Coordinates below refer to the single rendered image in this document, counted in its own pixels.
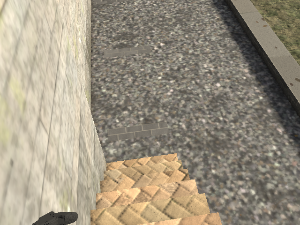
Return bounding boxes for stairs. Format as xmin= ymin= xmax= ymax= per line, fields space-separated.
xmin=90 ymin=153 xmax=222 ymax=225

